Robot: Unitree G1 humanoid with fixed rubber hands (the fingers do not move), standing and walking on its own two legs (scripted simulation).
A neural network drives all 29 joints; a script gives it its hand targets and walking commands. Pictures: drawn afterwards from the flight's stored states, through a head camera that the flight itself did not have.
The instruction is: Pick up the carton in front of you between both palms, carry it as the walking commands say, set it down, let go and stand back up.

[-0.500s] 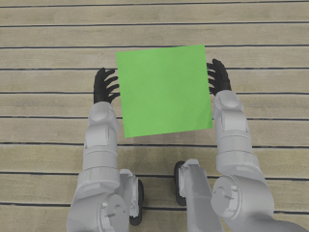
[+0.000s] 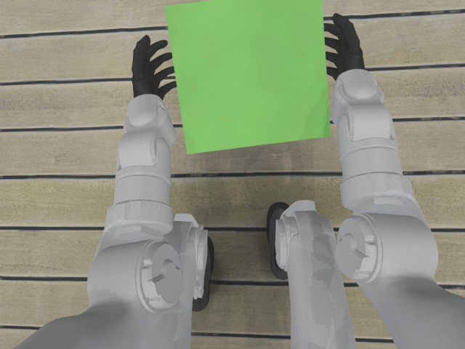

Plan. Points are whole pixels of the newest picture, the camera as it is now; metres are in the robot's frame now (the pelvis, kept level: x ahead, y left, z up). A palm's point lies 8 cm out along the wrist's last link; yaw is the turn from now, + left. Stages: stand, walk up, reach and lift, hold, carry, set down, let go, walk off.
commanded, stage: set down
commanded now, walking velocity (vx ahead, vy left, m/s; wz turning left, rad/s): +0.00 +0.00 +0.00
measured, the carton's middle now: (245, 85) +0.52 -0.07 -0.21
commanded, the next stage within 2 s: none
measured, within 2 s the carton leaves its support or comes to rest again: rests again in 0.98 s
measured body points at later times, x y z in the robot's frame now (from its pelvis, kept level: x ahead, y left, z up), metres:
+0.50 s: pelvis -0.01 +0.01 -0.09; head +0.36 -0.06 +0.16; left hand +0.53 +0.09 -0.25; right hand +0.55 -0.22 -0.26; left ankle +0.07 +0.13 -0.45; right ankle +0.14 -0.11 -0.45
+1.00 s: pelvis -0.01 +0.01 -0.11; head +0.35 -0.04 +0.14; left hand +0.54 +0.09 -0.27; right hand +0.56 -0.21 -0.27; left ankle +0.07 +0.13 -0.45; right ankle +0.14 -0.11 -0.45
